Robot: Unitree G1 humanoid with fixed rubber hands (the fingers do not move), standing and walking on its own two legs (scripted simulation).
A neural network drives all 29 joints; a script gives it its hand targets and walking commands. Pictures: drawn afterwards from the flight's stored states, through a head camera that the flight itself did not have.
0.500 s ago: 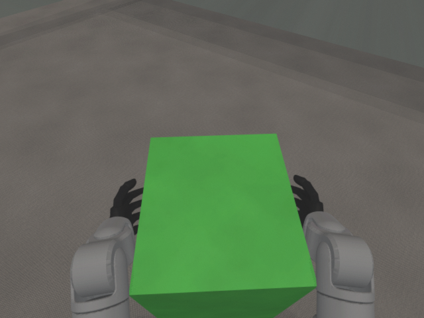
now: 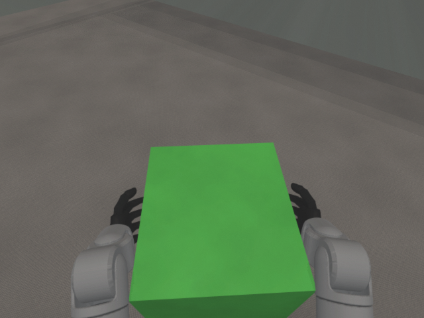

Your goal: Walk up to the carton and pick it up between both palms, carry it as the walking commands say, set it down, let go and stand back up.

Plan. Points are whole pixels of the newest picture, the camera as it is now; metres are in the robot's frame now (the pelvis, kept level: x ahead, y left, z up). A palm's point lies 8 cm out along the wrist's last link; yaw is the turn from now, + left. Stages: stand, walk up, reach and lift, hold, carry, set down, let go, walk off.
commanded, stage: carry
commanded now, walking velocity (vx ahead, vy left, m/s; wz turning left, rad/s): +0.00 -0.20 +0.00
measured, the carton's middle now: (215, 243) +0.26 +0.01 +0.01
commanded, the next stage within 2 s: none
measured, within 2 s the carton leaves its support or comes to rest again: neither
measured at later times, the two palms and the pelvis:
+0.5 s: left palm (214, 271) +0.19 +0.01 +0.07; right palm (412, 264) +0.20 -0.30 +0.08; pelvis -0.06 -0.15 -0.01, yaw +1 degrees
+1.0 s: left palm (323, 304) +0.14 -0.13 +0.09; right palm out of the picture +0.13 -0.44 +0.08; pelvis -0.12 -0.28 +0.00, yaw +1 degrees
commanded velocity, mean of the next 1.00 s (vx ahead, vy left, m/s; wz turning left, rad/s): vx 0.00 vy -0.12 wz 0.00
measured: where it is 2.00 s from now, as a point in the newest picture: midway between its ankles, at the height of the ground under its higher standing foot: outside the picture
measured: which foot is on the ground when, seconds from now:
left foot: down 0.00-0.14, up 0.16-0.42, down 0.44-0.72, up 0.74-0.96, down 0.98-1.00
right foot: up 0.00-0.12, down 0.14-0.44, up 0.46-0.68, down 0.70-1.00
